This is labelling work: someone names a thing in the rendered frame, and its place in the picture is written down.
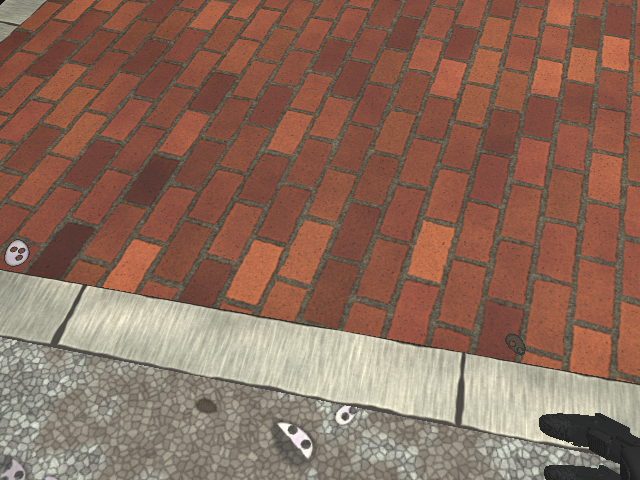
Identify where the robot right hand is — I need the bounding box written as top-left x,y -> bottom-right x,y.
539,413 -> 640,480

